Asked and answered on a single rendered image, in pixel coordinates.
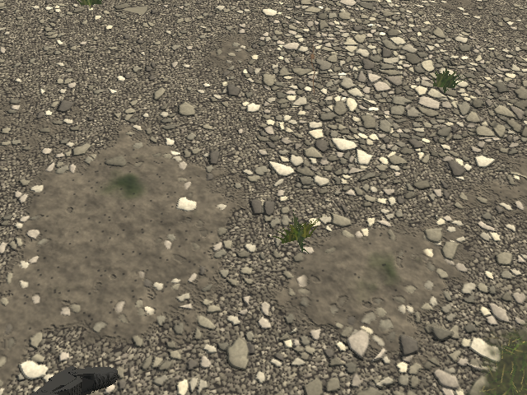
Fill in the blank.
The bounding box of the robot left hand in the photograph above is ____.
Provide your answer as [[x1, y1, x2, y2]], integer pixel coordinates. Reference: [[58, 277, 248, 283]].
[[30, 366, 118, 395]]

